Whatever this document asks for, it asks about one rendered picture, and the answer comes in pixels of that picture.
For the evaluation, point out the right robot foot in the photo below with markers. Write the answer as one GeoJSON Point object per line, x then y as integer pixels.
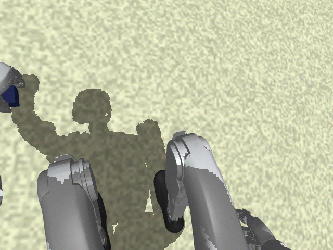
{"type": "Point", "coordinates": [162, 198]}

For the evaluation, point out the right robot arm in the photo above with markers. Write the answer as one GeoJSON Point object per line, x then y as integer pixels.
{"type": "Point", "coordinates": [274, 245]}

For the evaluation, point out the small box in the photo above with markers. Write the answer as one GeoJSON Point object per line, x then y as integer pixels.
{"type": "Point", "coordinates": [11, 96]}

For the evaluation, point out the left robot hand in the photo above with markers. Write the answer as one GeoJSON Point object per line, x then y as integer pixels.
{"type": "Point", "coordinates": [8, 76]}

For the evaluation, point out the right robot hand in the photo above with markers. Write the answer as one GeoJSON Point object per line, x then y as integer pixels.
{"type": "Point", "coordinates": [257, 233]}

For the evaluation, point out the left robot foot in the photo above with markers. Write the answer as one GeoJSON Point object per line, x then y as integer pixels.
{"type": "Point", "coordinates": [107, 245]}

